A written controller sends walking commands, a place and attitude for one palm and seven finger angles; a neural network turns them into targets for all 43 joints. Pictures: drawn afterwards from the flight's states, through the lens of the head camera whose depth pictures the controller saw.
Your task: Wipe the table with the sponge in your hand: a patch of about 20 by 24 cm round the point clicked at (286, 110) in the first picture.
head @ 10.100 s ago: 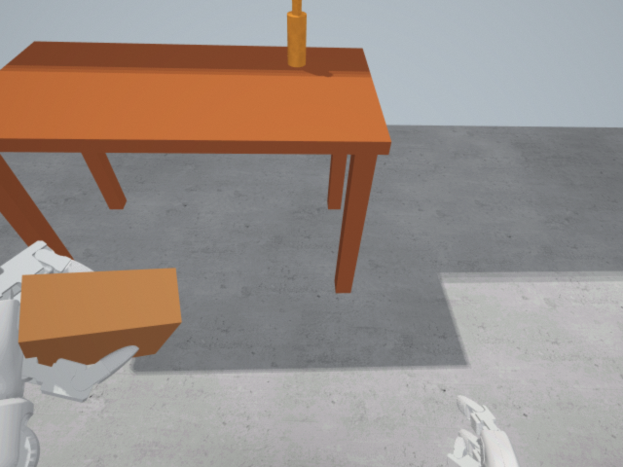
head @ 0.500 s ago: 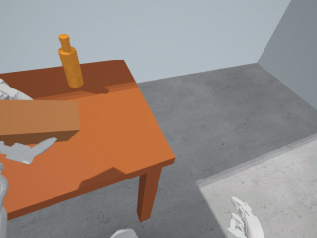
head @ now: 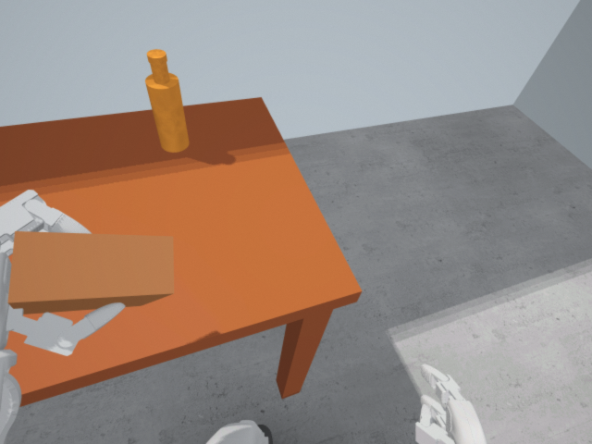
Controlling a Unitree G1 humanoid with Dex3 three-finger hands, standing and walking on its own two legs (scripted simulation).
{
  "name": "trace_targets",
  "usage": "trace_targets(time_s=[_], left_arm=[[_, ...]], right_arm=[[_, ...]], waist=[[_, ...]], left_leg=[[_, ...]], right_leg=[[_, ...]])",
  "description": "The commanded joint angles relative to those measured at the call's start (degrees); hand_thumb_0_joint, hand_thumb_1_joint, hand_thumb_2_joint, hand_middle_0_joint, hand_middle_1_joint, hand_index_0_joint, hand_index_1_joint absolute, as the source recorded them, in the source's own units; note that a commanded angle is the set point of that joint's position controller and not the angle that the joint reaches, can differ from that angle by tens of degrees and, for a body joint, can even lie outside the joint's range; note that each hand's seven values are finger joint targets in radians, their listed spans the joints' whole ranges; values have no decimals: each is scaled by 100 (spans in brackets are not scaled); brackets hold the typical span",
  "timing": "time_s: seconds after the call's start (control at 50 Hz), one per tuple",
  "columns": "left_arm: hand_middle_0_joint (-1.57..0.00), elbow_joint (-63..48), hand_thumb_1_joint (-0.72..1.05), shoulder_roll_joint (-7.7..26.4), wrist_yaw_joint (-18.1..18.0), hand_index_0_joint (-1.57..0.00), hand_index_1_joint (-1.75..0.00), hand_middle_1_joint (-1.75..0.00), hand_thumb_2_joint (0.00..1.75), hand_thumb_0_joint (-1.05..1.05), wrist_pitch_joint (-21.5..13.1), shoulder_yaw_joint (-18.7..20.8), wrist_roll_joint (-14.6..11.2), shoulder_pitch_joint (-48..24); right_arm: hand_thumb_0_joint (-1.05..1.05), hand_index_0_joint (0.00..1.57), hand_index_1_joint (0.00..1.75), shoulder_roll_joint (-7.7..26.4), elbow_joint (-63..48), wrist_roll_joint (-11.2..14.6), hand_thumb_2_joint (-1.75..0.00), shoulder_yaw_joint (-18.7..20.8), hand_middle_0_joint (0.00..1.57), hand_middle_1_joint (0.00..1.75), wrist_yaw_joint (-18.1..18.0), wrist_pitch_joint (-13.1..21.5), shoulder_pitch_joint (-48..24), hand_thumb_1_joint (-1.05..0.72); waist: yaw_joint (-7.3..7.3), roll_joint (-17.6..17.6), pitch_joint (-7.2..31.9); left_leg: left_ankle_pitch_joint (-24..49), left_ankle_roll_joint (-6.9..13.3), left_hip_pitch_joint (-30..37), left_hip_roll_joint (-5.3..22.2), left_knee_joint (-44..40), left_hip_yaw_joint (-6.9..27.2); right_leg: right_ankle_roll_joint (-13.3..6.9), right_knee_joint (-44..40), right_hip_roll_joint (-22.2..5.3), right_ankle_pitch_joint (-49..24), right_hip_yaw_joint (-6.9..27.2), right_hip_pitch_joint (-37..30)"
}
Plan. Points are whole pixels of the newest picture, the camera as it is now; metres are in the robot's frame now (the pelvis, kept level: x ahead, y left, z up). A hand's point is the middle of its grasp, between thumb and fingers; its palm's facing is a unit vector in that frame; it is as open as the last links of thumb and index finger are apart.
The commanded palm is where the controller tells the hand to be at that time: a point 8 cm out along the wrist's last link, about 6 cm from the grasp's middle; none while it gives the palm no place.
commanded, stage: come to a stop and stand still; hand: left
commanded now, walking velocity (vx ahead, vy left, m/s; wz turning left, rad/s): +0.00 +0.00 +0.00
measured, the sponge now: (114, 276) +0.24 +0.22 +0.15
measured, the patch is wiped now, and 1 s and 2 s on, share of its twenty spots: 0.00 0.00 0.00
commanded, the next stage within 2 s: look again from close up in 0.40 s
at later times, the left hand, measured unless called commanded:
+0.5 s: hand (19, 308) +0.18 +0.26 +0.18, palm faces +0.41 -0.81 -0.42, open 9.6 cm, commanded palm +0.14 +0.29 +0.19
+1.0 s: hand (58, 247) +0.25 +0.27 +0.17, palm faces +0.28 -0.83 -0.48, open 9.6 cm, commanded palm +0.19 +0.30 +0.19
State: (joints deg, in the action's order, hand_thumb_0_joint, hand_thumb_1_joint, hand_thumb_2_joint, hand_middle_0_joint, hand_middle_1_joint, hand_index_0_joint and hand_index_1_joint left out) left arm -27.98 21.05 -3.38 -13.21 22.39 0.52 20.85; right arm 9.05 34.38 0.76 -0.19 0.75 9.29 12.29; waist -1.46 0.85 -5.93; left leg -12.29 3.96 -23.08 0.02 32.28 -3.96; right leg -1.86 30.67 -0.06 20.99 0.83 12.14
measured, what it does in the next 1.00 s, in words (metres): steps on the spot: right foot, then left foot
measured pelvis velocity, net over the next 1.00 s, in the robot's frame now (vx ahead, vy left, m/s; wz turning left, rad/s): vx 0.01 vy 0.03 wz -0.07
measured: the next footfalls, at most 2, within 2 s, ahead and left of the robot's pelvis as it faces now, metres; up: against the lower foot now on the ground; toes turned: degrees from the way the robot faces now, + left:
right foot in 0.32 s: +0.05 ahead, -0.13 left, +0.00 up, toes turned +3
left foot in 0.52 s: +0.10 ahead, +0.08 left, +0.00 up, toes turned +3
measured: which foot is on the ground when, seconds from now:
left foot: down 0.00-0.42, up 0.44-0.50, down 0.52-1.00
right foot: down 0.00-0.20, up 0.22-0.30, down 0.32-0.56, up 0.58-0.82, down 0.84-1.00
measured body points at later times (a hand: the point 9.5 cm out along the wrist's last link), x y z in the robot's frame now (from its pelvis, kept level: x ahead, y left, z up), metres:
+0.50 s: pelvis -0.01 +0.01 -0.01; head +0.01 +0.05 +0.44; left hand +0.16 +0.31 +0.20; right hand +0.17 -0.20 -0.08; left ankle +0.07 +0.07 -0.72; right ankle +0.01 -0.13 -0.73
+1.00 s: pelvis +0.01 +0.03 +0.01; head +0.05 +0.05 +0.46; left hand +0.23 +0.31 +0.19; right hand +0.14 -0.21 -0.08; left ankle +0.06 +0.08 -0.73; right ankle -0.03 -0.09 -0.73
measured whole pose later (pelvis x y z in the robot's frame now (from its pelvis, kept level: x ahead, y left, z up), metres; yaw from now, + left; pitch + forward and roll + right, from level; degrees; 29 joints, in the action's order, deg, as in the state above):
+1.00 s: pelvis +0.01 +0.03 +0.01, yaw -4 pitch +1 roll -2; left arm -28.8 24.8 -5.6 -11.4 23.9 -1.9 27.9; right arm 10.2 35.1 1.0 -0.2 -1.7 7.0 14.3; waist 0.3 0.4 -3.3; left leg -10.6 5.2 -17.1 -0.7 26.0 -7.8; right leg -0.2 22.3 0.5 14.4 -4.7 8.8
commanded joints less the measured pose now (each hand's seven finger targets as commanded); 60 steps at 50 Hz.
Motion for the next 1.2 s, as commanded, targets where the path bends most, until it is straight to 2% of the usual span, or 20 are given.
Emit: trace_targets(time_s=[0.0,0.06,0.1,0.2,0.28,0.34,0.36,0.4,0.44,0.46,0.5,0.52,0.54,0.56,0.58,0.62,0.68,0.82,0.94,1.18], left_arm=[[-120,-1477,10,1252,-172,-120,-160,-160,130,0,-391,880,-133,-556],[-120,-1523,10,1185,-128,-120,-160,-160,130,0,-355,828,-154,-436],[-120,-1485,10,995,-109,-120,-160,-160,130,0,-317,615,-190,-518],[-120,-1581,10,1028,-149,-120,-160,-160,130,0,-357,651,-209,-884],[-120,-1508,10,1022,-108,-120,-160,-160,130,0,-304,665,-200,-621],[-120,-1551,10,1194,-83,-120,-160,-160,130,0,-215,793,-178,-315],[-120,-1650,10,1240,-87,-120,-160,-160,130,0,-194,842,-182,-198],[-120,-1769,10,1085,-90,-120,-160,-160,130,0,-119,694,-283,24],[-120,-1570,10,1097,-180,-120,-160,-160,130,0,-53,686,-332,-385],[-120,-1470,10,1107,-245,-120,-160,-160,130,0,-73,671,-321,-669],[-120,-1293,10,949,-279,-120,-160,-160,130,0,-160,449,-249,-962],[-120,-1303,10,1060,-297,-120,-160,-160,130,0,-199,485,-194,-1021],[-120,-1287,10,1170,-259,-120,-160,-160,130,0,-256,550,-154,-972],[-120,-1455,10,1166,-252,-120,-160,-160,130,0,-269,518,-170,-986],[-120,-1580,10,1205,-261,-120,-160,-160,130,0,-322,581,-226,-955],[-120,-1782,10,1028,-233,-120,-160,-160,130,0,-337,504,-169,-531],[-120,-1910,10,1114,-278,-120,-160,-160,130,0,-347,683,-150,101],[-120,-1257,10,1462,-290,-120,-160,-160,130,0,-268,963,-285,327],[-120,-1326,10,1059,-365,-120,-160,-160,130,0,-160,599,-333,462],[-120,-1395,10,1150,-490,-120,-160,-160,130,0,-96,603,-309,152]], right_arm=[[0,20,30,802,-876,-4,-90,330,20,30,-91,254,-460,-90],[0,20,30,798,-892,31,-90,374,20,30,-88,208,-373,-90],[0,20,30,823,-852,31,-90,308,20,30,-110,222,-400,-90],[0,20,30,902,-883,13,-90,367,20,30,-146,353,-484,-90],[0,20,30,901,-969,-1,-90,365,20,30,-60,345,-478,-90],[0,20,30,856,-1033,-4,-90,367,20,30,-61,219,-468,-90],[0,20,30,814,-1061,25,-90,389,20,30,-77,159,-424,-90],[0,20,30,824,-991,31,-90,297,20,30,-80,68,-342,-90],[0,20,30,746,-898,64,-90,191,20,30,-77,55,-320,-90],[0,20,30,767,-859,68,-90,193,20,30,-104,115,-397,-90],[0,20,30,831,-677,22,-90,199,20,30,-217,219,-395,-90],[0,20,30,957,-727,22,-90,267,20,30,-245,295,-348,-90],[0,20,30,968,-761,2,-90,312,20,30,-211,296,-413,-90],[0,20,30,897,-816,-66,-90,287,20,30,-198,291,-502,-90],[0,20,30,811,-826,-102,-90,259,20,30,-223,306,-628,-90],[0,20,30,881,-827,-95,-90,337,20,30,-156,335,-534,-90],[0,20,30,876,-891,-84,-90,312,20,30,-106,319,-492,-90],[0,20,30,885,-1001,-54,-90,278,20,30,-287,116,-203,-90],[0,20,30,951,-917,32,-90,310,20,30,-304,97,-317,-90],[0,20,30,878,-866,47,-90,291,20,30,-373,-28,-432,-90]], waist=[[41,-575,976],[83,-238,952],[144,-336,698],[78,-1339,914],[-14,-1393,1136],[-62,-192,1099],[-30,368,1030],[92,765,1014],[274,1099,708],[282,937,536],[268,-410,523],[167,-906,653],[105,-1651,903],[185,-1886,742],[185,-1565,594],[112,-799,678],[43,-1350,993],[107,-699,1234],[135,-298,1378],[147,-622,1424]], left_leg=[[-2756,-270,473,566,-1033,556],[-2131,-303,1100,278,-124,183],[-2256,-341,1416,340,-125,417],[-3148,-256,436,1339,-2243,1455],[-3052,-418,381,1136,-1974,763],[-2822,-321,496,656,-933,192],[-2203,-372,1006,296,129,-223],[-1185,-379,1684,-12,2103,42],[-1194,-329,1131,64,1918,572],[-1049,-323,1002,85,985,624],[-629,-227,1540,142,-719,592],[112,-46,1619,596,-1255,1136],[-891,21,1715,1339,-1815,1998],[-1880,-20,1212,1621,-2346,2601],[-1922,38,1060,1678,-2415,2751],[-1453,119,1008,1474,-2232,1908],[-1387,-67,1003,1224,-2181,1211],[-1079,-612,850,905,-1677,1026],[-22,-391,1351,921,-1393,1083],[1564,-237,1523,768,-771,817]], right_leg=[[-152,-411,85,494,-231,203],[-342,-716,-146,708,205,1007],[-377,-719,-175,958,325,1782],[17,1135,439,671,-416,358],[-69,131,365,460,-597,-290],[-239,-655,92,568,-227,-93],[-441,-1198,-235,873,388,681],[-969,-1614,-950,938,1467,2184],[-1008,-1453,-1258,843,1701,2154],[-862,-1144,-1157,505,1591,1809],[-370,-114,-478,-182,977,1484],[-149,539,-57,-627,631,1172],[40,1317,74,558,265,1378],[119,2085,177,714,238,1312],[109,2387,153,594,399,1444],[70,2239,49,248,210,1205],[55,1068,6,174,-301,610],[-110,-1370,-132,-681,-357,-806],[-137,-940,-317,-1090,-57,-349],[-187,-885,-534,-2123,251,-378]])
